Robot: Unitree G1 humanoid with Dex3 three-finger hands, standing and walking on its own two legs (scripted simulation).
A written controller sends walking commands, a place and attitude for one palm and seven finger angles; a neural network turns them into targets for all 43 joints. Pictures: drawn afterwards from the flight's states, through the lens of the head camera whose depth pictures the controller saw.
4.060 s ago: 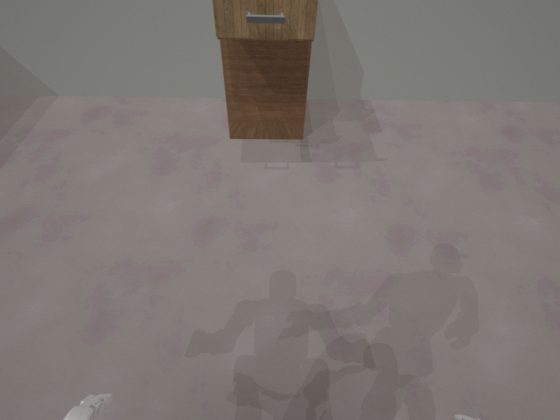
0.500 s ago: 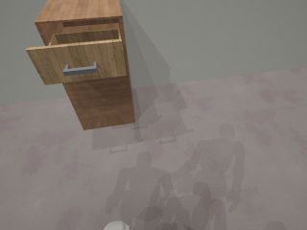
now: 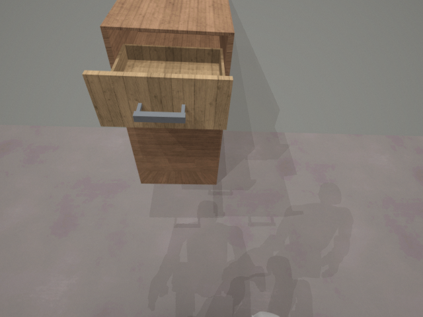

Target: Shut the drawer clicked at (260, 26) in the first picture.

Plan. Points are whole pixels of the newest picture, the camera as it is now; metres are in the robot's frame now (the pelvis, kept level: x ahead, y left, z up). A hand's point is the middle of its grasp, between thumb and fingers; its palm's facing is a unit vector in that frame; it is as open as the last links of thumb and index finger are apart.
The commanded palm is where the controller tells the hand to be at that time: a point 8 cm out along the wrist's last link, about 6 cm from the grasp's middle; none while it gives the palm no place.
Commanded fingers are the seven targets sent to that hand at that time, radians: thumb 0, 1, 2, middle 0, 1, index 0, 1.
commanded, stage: take the last steps up to it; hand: left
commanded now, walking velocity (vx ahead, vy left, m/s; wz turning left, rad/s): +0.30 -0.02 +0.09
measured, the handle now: (160, 112) +0.61 +0.19 +0.01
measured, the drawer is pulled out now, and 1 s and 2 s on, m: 0.28 0.28 0.28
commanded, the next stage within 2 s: come to a stop and stand still in 0.94 s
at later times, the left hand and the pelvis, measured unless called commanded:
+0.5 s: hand out of the picture +0.14 +0.13 -0.15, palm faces +0.14 -0.96 -0.23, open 7.2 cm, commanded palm none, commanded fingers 0.00 0.90 0.90 -0.20 -0.30 -0.20 -0.30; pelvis +0.12 -0.06 +0.01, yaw +3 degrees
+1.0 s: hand (142, 284) +0.22 +0.17 -0.18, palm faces +0.13 -0.98 -0.17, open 7.4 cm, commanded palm none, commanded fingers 0.00 0.90 0.90 -0.20 -0.30 -0.20 -0.30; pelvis +0.25 +0.00 +0.00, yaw +2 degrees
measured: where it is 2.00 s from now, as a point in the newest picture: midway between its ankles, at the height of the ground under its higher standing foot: outside the picture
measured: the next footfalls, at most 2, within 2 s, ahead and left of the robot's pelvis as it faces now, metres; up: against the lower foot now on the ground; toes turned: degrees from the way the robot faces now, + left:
right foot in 0.32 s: +0.16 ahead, -0.15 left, +0.00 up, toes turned -5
left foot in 0.80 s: +0.31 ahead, +0.11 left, +0.00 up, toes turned +12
